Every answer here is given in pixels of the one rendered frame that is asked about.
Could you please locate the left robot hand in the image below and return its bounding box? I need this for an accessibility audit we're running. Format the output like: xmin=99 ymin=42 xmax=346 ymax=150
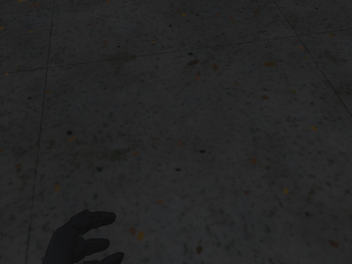
xmin=41 ymin=210 xmax=124 ymax=264

